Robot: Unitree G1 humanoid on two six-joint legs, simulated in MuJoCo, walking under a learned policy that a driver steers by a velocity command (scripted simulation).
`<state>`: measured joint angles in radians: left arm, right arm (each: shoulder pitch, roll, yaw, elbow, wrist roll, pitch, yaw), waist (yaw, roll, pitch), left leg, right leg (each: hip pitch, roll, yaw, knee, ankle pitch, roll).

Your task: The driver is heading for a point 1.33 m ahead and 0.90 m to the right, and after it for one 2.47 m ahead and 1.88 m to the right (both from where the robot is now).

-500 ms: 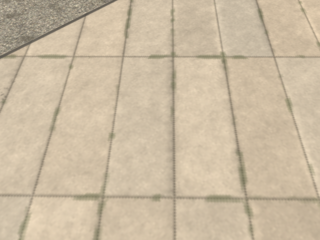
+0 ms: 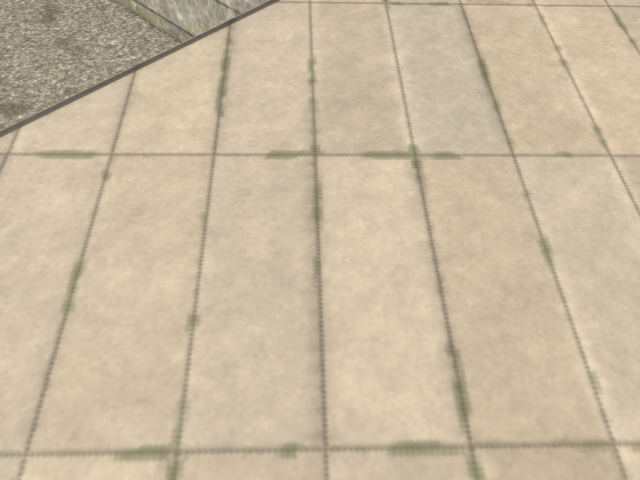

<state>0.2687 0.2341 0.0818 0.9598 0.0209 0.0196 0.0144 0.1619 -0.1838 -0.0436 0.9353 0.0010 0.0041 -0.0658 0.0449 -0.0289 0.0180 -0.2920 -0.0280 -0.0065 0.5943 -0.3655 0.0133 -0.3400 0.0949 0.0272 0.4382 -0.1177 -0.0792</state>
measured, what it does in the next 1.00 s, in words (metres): steps on the spot, turning right: left foot, then right foot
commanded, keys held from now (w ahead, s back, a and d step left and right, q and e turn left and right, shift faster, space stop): e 0.72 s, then w+e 0.26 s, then w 0.02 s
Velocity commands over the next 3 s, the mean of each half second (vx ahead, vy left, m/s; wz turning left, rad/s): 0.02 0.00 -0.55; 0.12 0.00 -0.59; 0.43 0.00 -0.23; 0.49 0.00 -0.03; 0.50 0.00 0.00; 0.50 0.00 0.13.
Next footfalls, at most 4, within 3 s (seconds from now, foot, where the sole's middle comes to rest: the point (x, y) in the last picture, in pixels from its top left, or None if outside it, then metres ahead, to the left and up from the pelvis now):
0.02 left None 0.04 0.10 -0.77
0.48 right None -0.03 -0.11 -0.77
1.04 left None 0.13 0.02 -0.77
1.50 right None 0.22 -0.34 -0.77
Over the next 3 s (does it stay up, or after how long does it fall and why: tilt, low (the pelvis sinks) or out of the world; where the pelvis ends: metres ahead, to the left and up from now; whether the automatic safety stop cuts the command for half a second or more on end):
stays up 0.76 -0.74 0.01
